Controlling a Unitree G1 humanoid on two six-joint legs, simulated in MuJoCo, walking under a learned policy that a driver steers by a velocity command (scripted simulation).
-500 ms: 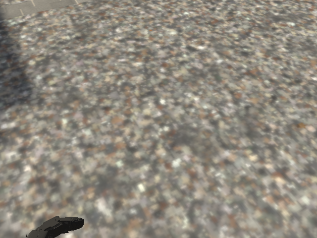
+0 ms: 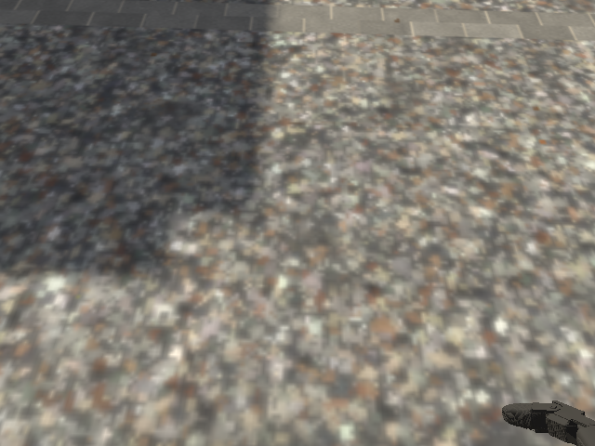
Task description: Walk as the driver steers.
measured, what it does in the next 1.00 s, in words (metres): walks ahead, turning left: left foot, then right foot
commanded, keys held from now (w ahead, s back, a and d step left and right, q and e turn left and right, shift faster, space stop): w+q+shift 0.38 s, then s+q+shift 0.20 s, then s+shift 0.20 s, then w+shift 0.02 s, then w+e+shift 0.20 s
